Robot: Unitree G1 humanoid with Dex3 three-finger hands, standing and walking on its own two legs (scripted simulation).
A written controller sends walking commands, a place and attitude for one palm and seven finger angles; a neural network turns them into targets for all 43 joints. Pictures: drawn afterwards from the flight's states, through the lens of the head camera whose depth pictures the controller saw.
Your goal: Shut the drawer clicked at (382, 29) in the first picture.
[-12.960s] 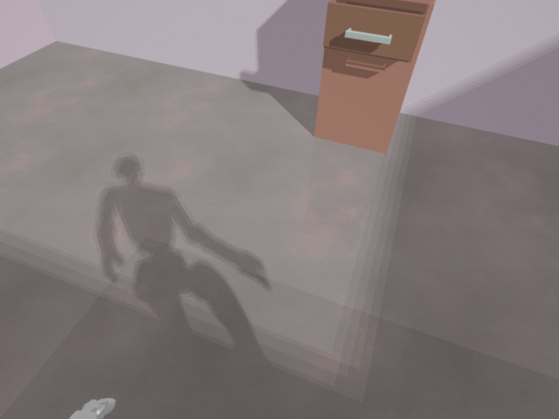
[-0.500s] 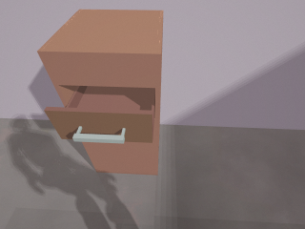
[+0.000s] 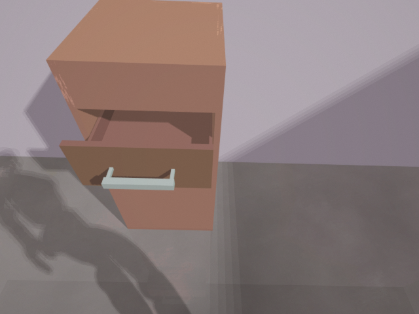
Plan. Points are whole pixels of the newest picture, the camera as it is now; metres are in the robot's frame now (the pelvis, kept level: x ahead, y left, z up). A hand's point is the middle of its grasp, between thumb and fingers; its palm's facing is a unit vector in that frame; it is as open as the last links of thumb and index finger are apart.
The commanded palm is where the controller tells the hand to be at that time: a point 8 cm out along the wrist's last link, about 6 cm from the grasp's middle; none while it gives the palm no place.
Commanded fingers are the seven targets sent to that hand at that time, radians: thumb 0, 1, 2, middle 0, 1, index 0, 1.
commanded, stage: come to a stop and stand still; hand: left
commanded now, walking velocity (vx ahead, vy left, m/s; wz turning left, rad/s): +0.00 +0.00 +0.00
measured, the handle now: (140, 177) +0.46 +0.21 -0.08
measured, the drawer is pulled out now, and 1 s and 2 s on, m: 0.14 0.14 0.14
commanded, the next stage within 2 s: look again from close up in 0.86 s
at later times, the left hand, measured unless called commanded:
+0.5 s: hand out of the picture -0.03 +0.18 -0.18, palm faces +0.03 -0.99 -0.13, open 7.4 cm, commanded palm none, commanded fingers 0.00 0.90 0.90 -0.20 -0.30 -0.20 -0.30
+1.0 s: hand out of the picture -0.02 +0.19 -0.18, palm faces +0.02 -0.99 -0.15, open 7.4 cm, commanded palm none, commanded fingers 0.00 0.90 0.90 -0.20 -0.30 -0.20 -0.30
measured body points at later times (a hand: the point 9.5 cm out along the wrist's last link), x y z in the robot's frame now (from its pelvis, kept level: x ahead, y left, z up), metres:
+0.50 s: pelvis +0.01 +0.04 +0.00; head +0.01 +0.05 +0.45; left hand -0.03 +0.24 -0.17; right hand +0.01 -0.19 -0.15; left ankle +0.04 +0.06 -0.74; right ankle +0.01 -0.10 -0.74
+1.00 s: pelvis +0.02 +0.05 +0.00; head +0.02 +0.05 +0.45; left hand -0.02 +0.25 -0.16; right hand -0.01 -0.16 -0.16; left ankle +0.04 +0.06 -0.74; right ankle +0.01 -0.10 -0.74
